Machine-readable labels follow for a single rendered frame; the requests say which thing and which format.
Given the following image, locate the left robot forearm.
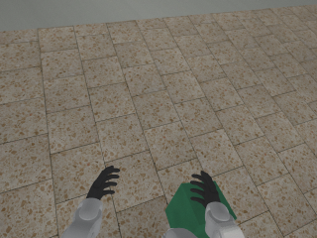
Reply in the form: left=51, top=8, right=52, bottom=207
left=60, top=197, right=103, bottom=238

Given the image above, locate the left robot hand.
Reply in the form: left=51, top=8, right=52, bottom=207
left=86, top=165, right=120, bottom=200

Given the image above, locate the robot right thigh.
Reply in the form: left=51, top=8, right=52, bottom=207
left=161, top=228, right=197, bottom=238

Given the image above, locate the carton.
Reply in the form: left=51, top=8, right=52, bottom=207
left=165, top=180, right=237, bottom=238

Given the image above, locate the right robot hand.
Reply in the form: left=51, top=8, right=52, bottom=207
left=190, top=171, right=221, bottom=208

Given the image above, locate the right robot forearm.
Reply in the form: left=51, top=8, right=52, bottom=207
left=205, top=201, right=245, bottom=238

